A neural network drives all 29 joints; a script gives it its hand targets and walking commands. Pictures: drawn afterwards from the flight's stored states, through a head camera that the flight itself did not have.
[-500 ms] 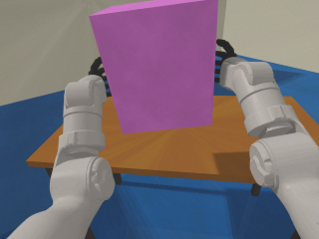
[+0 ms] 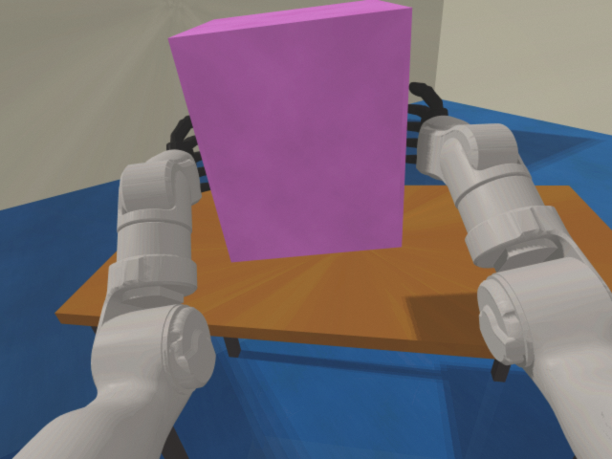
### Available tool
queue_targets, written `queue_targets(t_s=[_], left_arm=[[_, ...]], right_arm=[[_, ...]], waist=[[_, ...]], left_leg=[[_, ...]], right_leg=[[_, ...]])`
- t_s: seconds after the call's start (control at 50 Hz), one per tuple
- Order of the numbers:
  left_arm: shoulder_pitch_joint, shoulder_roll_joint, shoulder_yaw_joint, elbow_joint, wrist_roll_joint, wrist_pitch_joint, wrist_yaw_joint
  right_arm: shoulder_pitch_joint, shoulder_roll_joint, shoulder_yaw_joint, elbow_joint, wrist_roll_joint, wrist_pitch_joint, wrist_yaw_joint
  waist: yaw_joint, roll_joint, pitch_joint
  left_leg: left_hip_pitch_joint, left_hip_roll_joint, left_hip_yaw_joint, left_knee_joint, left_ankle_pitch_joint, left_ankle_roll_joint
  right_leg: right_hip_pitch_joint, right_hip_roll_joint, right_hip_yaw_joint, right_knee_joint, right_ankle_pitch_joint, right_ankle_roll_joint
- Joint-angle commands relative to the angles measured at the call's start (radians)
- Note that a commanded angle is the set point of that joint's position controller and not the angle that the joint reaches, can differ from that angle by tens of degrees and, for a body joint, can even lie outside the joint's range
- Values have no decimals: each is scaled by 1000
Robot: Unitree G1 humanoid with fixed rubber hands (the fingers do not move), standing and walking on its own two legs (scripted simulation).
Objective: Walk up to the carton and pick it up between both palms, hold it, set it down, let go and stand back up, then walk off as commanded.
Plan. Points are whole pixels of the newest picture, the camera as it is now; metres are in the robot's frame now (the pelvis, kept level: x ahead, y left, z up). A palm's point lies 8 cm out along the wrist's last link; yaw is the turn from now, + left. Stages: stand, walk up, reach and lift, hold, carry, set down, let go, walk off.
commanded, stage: hold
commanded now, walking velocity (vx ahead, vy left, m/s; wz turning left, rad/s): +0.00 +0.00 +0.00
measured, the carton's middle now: (303, 128) +0.41 +0.00 +0.33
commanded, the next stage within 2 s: none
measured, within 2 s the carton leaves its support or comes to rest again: neither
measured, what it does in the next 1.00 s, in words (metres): stands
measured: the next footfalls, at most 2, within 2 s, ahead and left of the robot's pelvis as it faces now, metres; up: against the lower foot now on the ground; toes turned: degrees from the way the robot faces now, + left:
none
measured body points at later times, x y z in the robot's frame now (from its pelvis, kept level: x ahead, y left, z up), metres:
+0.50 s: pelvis +0.00 +0.01 +0.00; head -0.10 +0.01 +0.44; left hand +0.38 +0.15 +0.30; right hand +0.38 -0.15 +0.32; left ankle -0.01 +0.12 -0.74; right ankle +0.03 -0.10 -0.74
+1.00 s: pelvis -0.01 +0.00 +0.00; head -0.11 -0.01 +0.44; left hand +0.38 +0.15 +0.31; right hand +0.38 -0.16 +0.33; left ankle -0.01 +0.12 -0.74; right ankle +0.03 -0.10 -0.74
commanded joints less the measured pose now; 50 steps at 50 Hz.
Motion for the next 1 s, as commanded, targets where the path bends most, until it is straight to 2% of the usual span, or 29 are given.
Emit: queue_targets(t_s=[0.0, 0.08, 0.12, 0.14, 0.16, 0.2, 0.22, 0.28, 0.3, 0.32, 0.34, 0.38, 0.4, 0.44, 0.46, 0.48, 0.5, 0.54, 0.6, 0.62, 0.68, 0.7, 0.74, 0.78, 0.86, 0.9, 0.94, 0.96, 0.98], left_arm=[[-1121, -566, -355, -250, -241, -99, -126], [-1112, -562, -382, -283, -220, -86, -132], [-1036, -552, -293, -208, -162, -70, -139], [-1024, -553, -295, -169, -146, -67, -145], [-1055, -572, -337, -250, -188, -74, -143], [-1124, -587, -364, -279, -213, -86, -137], [-1093, -589, -370, -282, -219, -82, -135], [-1150, -603, -380, -313, -218, -93, -124], [-1131, -631, -430, -343, -223, -88, -118], [-1112, -615, -372, -303, -216, -84, -116], [-1165, -630, -415, -366, -248, -89, -111], [-1077, -653, -420, -338, -248, -74, -109], [-1123, -634, -389, -328, -231, -78, -109], [-1086, -623, -399, -304, -224, -76, -105], [-1115, -652, -414, -321, -242, -80, -104], [-1115, -617, -343, -226, -207, -77, -106], [-1085, -646, -376, -309, -225, -79, -100], [-1135, -624, -364, -287, -220, -85, -94], [-1126, -661, -395, -300, -230, -88, -93], [-1086, -648, -363, -228, -213, -79, -101], [-1097, -610, -358, -263, -199, -86, -101], [-1141, -602, -360, -283, -209, -91, -98], [-1091, -597, -307, -217, -176, -90, -98], [-1126, -577, -321, -210, -197, -90, -105], [-1196, -601, -338, -247, -230, -109, -97], [-1146, -575, -272, -115, -178, -99, -105], [-1136, -576, -294, -170, -206, -109, -104], [-1159, -555, -267, -100, -188, -109, -111], [-1127, -562, -288, -153, -197, -108, -110]], right_arm=[[-1004, 767, 161, -456, 216, -46, 154], [-894, 766, 144, -364, 211, -24, 153], [-883, 756, 141, -322, 206, -10, 157], [-898, 729, 119, -300, 200, -13, 160], [-863, 744, 123, -328, 220, -19, 166], [-991, 744, 149, -427, 235, -37, 172], [-953, 740, 147, -407, 227, -33, 172], [-993, 785, 171, -432, 248, -40, 176], [-922, 760, 166, -391, 251, -39, 180], [-969, 763, 164, -421, 251, -38, 180], [-948, 755, 149, -415, 245, -39, 184], [-895, 726, 139, -404, 248, -43, 187], [-966, 733, 143, -393, 241, -46, 191], [-890, 727, 125, -345, 217, -37, 197], [-909, 728, 115, -364, 225, -40, 195], [-1006, 733, 118, -378, 211, -43, 201], [-972, 745, 147, -402, 236, -46, 203], [-980, 744, 138, -332, 228, -46, 214], [-959, 739, 118, -338, 233, -54, 215], [-959, 717, 106, -324, 216, -56, 212], [-965, 747, 148, -331, 229, -54, 203], [-973, 750, 150, -337, 244, -48, 203], [-962, 760, 131, -293, 219, -49, 206], [-993, 747, 115, -311, 211, -52, 200], [-1010, 789, 117, -297, 221, -61, 209], [-1014, 749, 78, -252, 188, -56, 201], [-1031, 767, 111, -320, 191, -65, 195], [-1048, 749, 69, -279, 166, -63, 194], [-1048, 767, 101, -318, 197, -67, 194]], waist=[[-39, -88, -495], [-60, -18, -436], [-19, -48, -307], [-24, -38, -280], [-51, -23, -337], [-33, -32, -436], [-42, -20, -444], [-15, -12, -479], [-46, 35, -467], [-24, -14, -417], [-48, 15, -459], [-57, 28, -431], [-26, 14, -415], [-40, 0, -393], [-57, 29, -409], [-1, -26, -372], [-15, -18, -430], [3, -18, -401], [-30, 1, -435], [-26, -22, -391], [1, -28, -435], [-10, -37, -439], [10, -54, -358], [-9, -82, -392], [3, -49, -444], [-5, -81, -304], [-3, -98, -408], [-12, -98, -354], [16, -82, -408]], left_leg=[[-50, -61, 20, -70, 286, -20], [-64, -58, 15, -95, 225, -31], [-87, -57, 14, -113, 203, -18], [-105, -57, 18, -135, 168, -22], [-84, -41, 6, -133, 207, -29], [-61, -49, 13, -103, 285, -43], [-47, -55, 12, -99, 305, -41], [-10, -57, 19, -78, 340, -41], [-12, -47, 9, -78, 349, -64], [-49, -46, 10, -87, 301, -45], [-41, -39, -2, -95, 304, -56], [-12, -31, -5, -88, 351, -60], [-23, -31, -2, -87, 352, -68], [-55, -32, 0, -108, 228, -55], [-65, -28, -6, -107, 238, -59], [-83, -36, 16, -113, 207, -48], [-65, -22, -9, -111, 291, -48], [-88, -24, -7, -115, 256, -53], [-57, -19, -14, -110, 248, -58], [-78, -16, -6, -111, 246, -61], [-54, -36, 12, -97, 284, -43], [-54, -30, 0, -93, 274, -41], [-93, -30, 8, -120, 215, -34], [-103, -28, 3, -119, 177, -26], [-104, -39, 4, -102, 189, -31], [-134, -38, 17, -124, 72, -13], [-124, -38, 12, -114, 132, -7], [-134, -44, 18, -121, 65, -8], [-145, -45, 15, -109, 131, -7]], right_leg=[[403, 11, 51, 22, 369, 74], [380, 9, 54, 16, 302, 63], [366, 6, 52, -7, 246, 67], [339, 12, 50, -16, 190, 56], [360, 19, 52, 10, 262, 49], [385, 26, 39, 17, 289, 60], [391, 22, 41, 17, 316, 58], [363, 29, 50, 11, 292, 55], [362, 30, 52, 23, 317, 45], [356, 33, 53, 9, 256, 47], [376, 32, 53, 20, 257, 33], [360, 30, 64, 6, 301, 29], [336, 29, 56, 4, 254, 33], [333, 24, 68, 1, 220, 31], [351, 21, 72, 12, 247, 29], [331, 24, 62, -1, 181, 40], [378, 30, 67, 15, 273, 32], [335, 31, 59, 5, 213, 30], [334, 30, 71, 14, 240, 24], [337, 29, 67, 8, 238, 27], [358, 31, 64, 12, 279, 40], [363, 28, 62, 14, 267, 41], [335, 23, 61, -5, 203, 43], [333, 23, 58, 0, 187, 42], [326, 17, 71, -2, 189, 39], [269, 7, 75, -24, 98, 46], [331, 2, 82, -8, 168, 50], [288, 3, 70, -16, 106, 51], [337, 2, 90, -14, 162, 45]])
